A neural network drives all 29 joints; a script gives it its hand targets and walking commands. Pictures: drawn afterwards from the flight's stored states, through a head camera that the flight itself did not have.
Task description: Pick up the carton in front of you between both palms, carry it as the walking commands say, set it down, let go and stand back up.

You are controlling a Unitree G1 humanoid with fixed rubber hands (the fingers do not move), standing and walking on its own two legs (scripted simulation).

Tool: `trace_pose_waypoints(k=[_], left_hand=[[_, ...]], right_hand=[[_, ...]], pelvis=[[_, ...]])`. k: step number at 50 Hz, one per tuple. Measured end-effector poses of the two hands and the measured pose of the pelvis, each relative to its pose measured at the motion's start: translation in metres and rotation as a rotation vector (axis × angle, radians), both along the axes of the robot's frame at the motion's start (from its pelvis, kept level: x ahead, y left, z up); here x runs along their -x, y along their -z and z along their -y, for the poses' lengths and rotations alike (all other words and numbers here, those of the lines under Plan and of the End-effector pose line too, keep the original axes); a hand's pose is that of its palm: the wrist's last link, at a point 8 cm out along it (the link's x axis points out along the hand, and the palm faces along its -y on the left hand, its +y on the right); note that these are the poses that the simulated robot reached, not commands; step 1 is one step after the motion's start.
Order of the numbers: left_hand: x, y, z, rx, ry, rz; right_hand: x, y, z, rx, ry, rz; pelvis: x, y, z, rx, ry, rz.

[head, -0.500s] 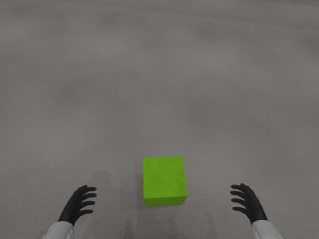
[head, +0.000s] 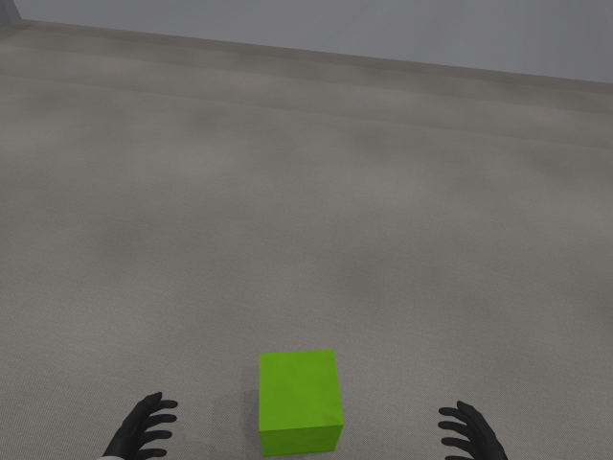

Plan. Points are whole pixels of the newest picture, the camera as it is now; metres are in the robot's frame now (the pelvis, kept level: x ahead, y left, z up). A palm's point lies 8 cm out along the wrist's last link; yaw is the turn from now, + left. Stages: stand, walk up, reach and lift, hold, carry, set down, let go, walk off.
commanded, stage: let go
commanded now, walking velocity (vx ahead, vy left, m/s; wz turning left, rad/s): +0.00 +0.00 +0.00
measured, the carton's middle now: (297, 403) +0.44 +0.01 -0.65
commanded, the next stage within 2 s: stand in 0.08 s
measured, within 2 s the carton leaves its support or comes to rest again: neither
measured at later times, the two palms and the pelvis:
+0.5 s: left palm out of the picture +0.14 +0.30 -0.09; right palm out of the picture +0.13 -0.28 -0.08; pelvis +0.02 +0.01 +0.00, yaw -1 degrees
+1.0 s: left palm out of the picture +0.13 +0.32 -0.10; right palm out of the picture +0.11 -0.28 -0.09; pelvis +0.02 +0.02 +0.01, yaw -1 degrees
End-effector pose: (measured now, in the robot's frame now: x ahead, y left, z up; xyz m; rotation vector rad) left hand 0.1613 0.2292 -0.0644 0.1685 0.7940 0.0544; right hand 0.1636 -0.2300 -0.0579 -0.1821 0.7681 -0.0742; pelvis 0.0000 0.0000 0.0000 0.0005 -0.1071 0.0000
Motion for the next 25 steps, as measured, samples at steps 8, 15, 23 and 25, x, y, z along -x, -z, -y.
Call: trace_pose_waypoints(k=[8,15,23,25], left_hand=[[0.005,0.006,-0.031,-0.122,-0.051,0.006],[0.018,0.019,-0.06,-0.176,-0.06,-0.058],[0.02,0.028,-0.07,-0.19,-0.05,-0.127],[0.018,0.029,-0.072,-0.19,-0.051,-0.136]], right_hand=[[0.015,0.016,0.016,0.096,0.023,-0.052],[0.035,0.019,0.047,0.189,0.078,-0.134],[0.037,0.02,0.053,0.21,0.096,-0.177],[0.036,0.021,0.052,0.21,0.097,-0.183]], pelvis=[[0.0,0.004,-0.002,0.005,-0.004,-0.046],[-0.006,0.002,-0.007,0.007,0.007,-0.084],[-0.014,-0.001,-0.013,0.006,0.015,-0.088],[-0.016,-0.001,-0.014,0.005,0.016,-0.089]])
